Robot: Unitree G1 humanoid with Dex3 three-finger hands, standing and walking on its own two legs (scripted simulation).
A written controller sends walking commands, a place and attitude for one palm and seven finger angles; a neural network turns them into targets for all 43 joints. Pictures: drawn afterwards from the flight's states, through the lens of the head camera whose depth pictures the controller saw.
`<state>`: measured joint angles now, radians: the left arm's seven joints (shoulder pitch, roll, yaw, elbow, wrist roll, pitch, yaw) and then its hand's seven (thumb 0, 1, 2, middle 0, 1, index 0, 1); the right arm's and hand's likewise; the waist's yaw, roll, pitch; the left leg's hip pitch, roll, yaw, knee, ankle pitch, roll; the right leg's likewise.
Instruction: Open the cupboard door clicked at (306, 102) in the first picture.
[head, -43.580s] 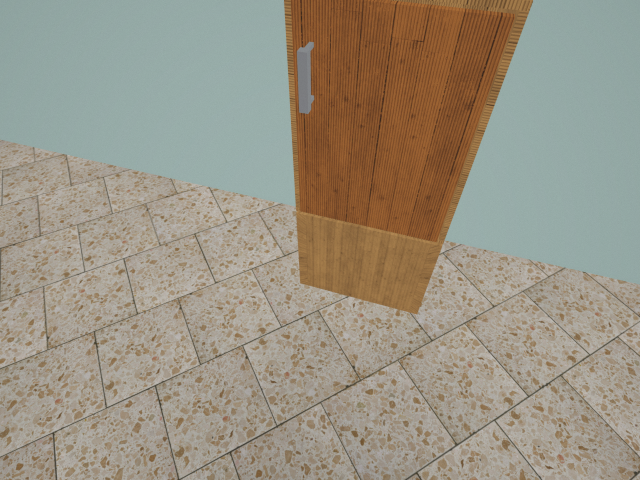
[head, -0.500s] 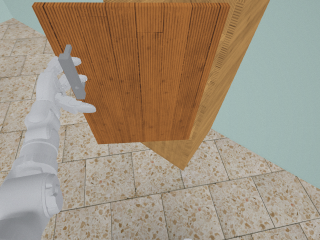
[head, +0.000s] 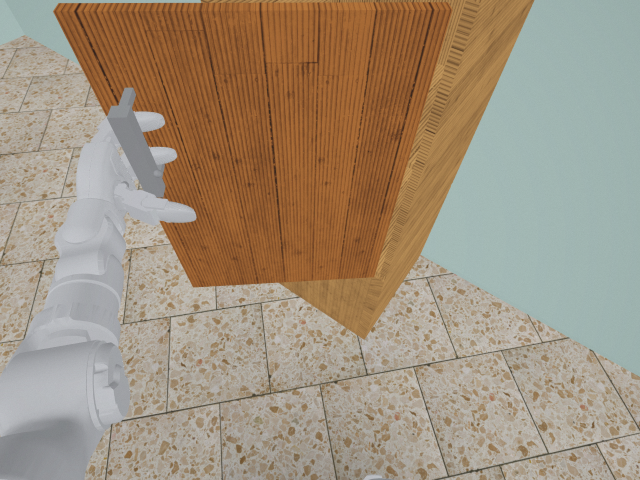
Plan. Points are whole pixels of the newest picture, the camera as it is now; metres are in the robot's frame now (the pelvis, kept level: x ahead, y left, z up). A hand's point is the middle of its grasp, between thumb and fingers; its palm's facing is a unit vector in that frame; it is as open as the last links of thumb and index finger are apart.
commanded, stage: slide the fingers in behind the handle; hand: left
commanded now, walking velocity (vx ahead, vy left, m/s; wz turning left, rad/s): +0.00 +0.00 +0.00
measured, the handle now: (142, 145) +0.51 +0.22 +0.12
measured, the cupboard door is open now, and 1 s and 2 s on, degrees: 40 40 79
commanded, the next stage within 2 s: close the thumb around the handle in 0.06 s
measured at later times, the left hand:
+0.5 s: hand (157, 173) +0.46 +0.19 +0.12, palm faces +0.05 -1.00 +0.00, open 10.8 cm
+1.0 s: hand (157, 173) +0.46 +0.19 +0.12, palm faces +0.05 -1.00 +0.00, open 5.6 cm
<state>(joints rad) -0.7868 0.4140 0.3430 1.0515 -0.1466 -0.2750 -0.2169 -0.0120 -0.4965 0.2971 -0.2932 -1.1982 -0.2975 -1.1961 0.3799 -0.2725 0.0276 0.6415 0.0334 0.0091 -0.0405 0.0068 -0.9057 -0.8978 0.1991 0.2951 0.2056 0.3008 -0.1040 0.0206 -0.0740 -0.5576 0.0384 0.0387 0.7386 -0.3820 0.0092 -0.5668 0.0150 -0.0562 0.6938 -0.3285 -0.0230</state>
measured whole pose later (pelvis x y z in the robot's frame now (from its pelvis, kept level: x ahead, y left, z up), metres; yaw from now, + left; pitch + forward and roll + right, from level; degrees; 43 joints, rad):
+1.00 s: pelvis +0.00 +0.00 +0.00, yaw +0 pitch +11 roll -1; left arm -0.76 0.38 0.31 1.01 -0.15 -0.27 -0.18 0.01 0.76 0.82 -0.35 -1.35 -0.35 -1.34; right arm 0.37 -0.27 0.02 0.65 0.03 0.00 -0.03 0.01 -0.91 -0.90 0.20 0.30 0.21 0.30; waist -0.09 0.03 -0.08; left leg -0.55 0.03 0.04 0.74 -0.39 0.01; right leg -0.56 0.01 -0.05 0.69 -0.33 -0.02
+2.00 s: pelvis +0.01 -0.02 +0.01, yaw +3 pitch -1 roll +0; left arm 0.32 -0.03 -0.30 -0.33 0.03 0.13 0.48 0.03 0.69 0.73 -0.31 -1.31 -0.34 -1.33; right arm 0.15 -0.17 0.03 0.56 -0.03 0.09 0.04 0.01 -0.91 -0.90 0.20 0.30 0.20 0.30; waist 0.00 0.07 -0.05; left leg -0.27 0.03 -0.01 0.66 -0.38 -0.02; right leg -0.27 0.01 -0.10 0.64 -0.36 -0.05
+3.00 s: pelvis -0.02 -0.01 +0.01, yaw +3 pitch -3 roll -1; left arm 0.13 -0.05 -0.33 -0.17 0.04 0.13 0.54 -0.01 -0.49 0.30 -0.31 -0.60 -0.30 -0.61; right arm 0.11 -0.17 0.04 0.60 -0.03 0.10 0.03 0.01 -0.91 -0.90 0.20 0.30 0.20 0.30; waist 0.03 0.05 -0.01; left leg -0.27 0.01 0.00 0.66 -0.34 0.00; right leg -0.27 0.00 -0.09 0.63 -0.31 -0.03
